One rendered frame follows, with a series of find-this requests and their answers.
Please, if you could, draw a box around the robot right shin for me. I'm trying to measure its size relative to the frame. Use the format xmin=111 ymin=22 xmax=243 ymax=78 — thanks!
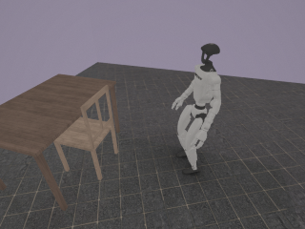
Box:
xmin=178 ymin=135 xmax=187 ymax=152

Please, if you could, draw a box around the robot left upper arm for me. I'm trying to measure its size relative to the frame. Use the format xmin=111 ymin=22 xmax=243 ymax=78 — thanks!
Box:
xmin=208 ymin=73 xmax=221 ymax=107

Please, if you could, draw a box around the left robot hand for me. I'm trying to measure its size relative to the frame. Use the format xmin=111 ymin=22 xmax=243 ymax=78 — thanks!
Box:
xmin=190 ymin=129 xmax=207 ymax=149

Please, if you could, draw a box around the left robot forearm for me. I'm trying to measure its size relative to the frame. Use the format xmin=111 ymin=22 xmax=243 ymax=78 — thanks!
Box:
xmin=201 ymin=101 xmax=221 ymax=132

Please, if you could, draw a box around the robot right foot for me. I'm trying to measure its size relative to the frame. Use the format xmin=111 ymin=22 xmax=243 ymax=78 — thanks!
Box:
xmin=175 ymin=151 xmax=187 ymax=158

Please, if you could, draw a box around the right robot forearm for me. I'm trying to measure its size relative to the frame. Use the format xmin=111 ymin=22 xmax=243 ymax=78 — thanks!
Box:
xmin=180 ymin=83 xmax=193 ymax=100

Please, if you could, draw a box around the right robot hand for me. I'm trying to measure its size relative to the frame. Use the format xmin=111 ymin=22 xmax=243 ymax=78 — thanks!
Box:
xmin=172 ymin=96 xmax=184 ymax=110

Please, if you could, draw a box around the chair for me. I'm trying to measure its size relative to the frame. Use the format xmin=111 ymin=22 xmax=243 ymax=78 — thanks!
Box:
xmin=53 ymin=85 xmax=118 ymax=180

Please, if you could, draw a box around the robot right upper arm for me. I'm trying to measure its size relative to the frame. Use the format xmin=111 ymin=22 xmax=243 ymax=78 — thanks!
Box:
xmin=192 ymin=64 xmax=204 ymax=86

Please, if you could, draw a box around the table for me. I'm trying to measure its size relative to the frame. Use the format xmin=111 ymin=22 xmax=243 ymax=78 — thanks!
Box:
xmin=0 ymin=73 xmax=120 ymax=211

